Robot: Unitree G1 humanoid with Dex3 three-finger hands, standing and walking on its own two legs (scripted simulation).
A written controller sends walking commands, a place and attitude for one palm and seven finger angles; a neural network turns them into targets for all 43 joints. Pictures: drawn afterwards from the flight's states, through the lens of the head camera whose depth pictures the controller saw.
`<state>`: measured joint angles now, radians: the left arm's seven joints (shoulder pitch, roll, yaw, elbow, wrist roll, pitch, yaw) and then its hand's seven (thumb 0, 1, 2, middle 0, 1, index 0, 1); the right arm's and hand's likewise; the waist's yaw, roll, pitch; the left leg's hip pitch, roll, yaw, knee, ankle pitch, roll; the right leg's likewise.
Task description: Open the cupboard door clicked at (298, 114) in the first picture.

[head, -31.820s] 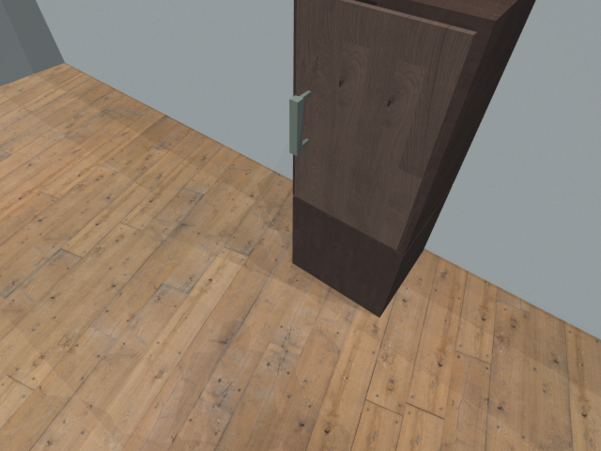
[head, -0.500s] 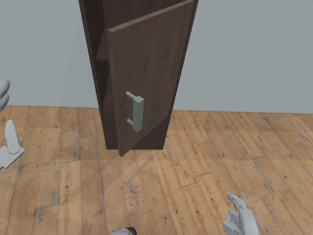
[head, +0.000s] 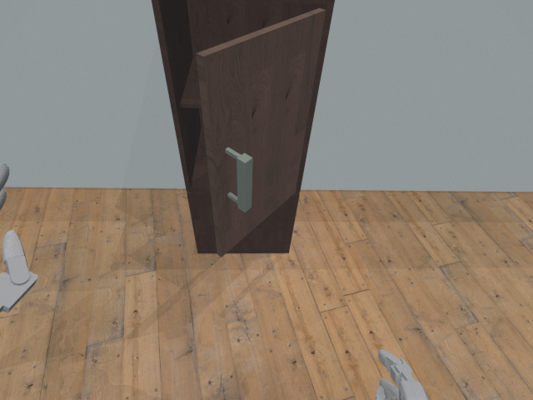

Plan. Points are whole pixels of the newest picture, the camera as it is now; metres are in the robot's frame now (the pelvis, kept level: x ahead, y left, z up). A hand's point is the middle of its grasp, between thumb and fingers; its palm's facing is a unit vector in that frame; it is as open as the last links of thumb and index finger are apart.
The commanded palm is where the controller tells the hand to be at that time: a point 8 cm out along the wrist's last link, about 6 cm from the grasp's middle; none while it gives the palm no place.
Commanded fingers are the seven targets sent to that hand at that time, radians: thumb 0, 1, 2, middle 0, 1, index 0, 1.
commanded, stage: stop stepping back and stand still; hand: left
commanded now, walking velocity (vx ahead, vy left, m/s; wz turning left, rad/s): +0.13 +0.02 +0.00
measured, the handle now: (237, 180) +0.59 +0.08 -0.04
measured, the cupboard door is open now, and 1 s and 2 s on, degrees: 48 48 48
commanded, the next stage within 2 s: let the arm hang, fingers relaxed in 0.50 s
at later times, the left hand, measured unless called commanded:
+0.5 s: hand (35, 273) +0.22 +0.26 +0.16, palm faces +0.39 -0.77 -0.50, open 7.4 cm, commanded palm +0.15 +0.30 +0.18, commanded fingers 0.00 0.90 0.90 -0.20 -0.30 -0.20 -0.30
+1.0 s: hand out of the picture -0.03 +0.18 -0.17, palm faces +0.06 -0.98 -0.19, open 7.0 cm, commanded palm none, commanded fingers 0.00 0.90 0.90 -0.20 -0.30 -0.20 -0.30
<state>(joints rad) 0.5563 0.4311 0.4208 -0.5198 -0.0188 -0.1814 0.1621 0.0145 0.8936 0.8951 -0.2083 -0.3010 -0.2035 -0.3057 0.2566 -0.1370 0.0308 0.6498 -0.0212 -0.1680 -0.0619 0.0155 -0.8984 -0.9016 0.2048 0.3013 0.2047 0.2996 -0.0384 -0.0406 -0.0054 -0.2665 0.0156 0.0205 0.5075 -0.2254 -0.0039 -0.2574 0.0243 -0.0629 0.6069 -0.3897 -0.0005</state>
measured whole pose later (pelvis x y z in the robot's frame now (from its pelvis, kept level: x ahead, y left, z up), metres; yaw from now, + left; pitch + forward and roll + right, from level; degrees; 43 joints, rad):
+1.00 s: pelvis -0.01 +0.00 +0.01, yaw +3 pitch -1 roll +0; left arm 0.30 0.18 0.00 1.08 0.01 0.03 0.02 0.00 0.99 0.89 -0.21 -0.30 -0.20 -0.30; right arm 0.26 -0.19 0.01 1.08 -0.03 0.04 -0.02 0.01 -0.90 -0.90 0.20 0.30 0.20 0.30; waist 0.00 -0.02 0.08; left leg -0.26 0.01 0.00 0.45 -0.17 0.00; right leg -0.18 0.02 -0.12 0.43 -0.24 -0.05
